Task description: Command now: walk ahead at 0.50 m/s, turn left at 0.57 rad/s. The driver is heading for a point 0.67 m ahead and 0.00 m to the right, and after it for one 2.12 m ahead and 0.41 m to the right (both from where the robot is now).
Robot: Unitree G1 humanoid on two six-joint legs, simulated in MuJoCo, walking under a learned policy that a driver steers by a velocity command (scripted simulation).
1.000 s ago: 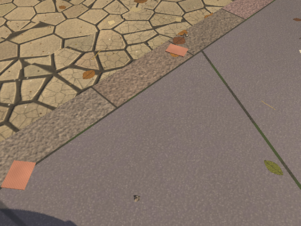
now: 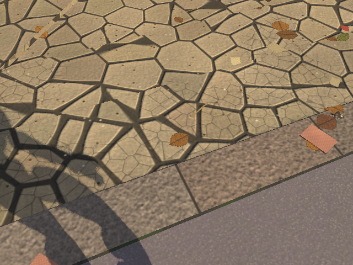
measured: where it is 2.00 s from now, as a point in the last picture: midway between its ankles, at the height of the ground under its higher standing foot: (177, 130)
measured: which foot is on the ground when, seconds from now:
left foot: down 0.00-0.38, up 0.40-0.84, down 0.86-1.00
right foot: up 0.00-0.34, down 0.36-0.86, up 0.88-1.00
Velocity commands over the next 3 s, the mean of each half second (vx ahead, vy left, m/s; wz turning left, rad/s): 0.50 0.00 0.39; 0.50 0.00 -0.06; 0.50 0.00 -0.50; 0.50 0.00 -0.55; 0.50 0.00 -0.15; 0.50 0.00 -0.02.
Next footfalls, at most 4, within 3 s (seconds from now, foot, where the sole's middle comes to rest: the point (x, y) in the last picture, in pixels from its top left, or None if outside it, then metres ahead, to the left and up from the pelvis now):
0.36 right None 0.40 -0.12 -0.77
0.86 left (130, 217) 0.63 0.19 -0.77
1.38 right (193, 158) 0.90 -0.07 -0.77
1.84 left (161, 110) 1.22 0.07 -0.81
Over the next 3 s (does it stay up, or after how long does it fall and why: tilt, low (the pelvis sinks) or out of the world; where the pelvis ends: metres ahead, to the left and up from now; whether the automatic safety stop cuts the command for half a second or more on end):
stays up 1.60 -0.24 -0.07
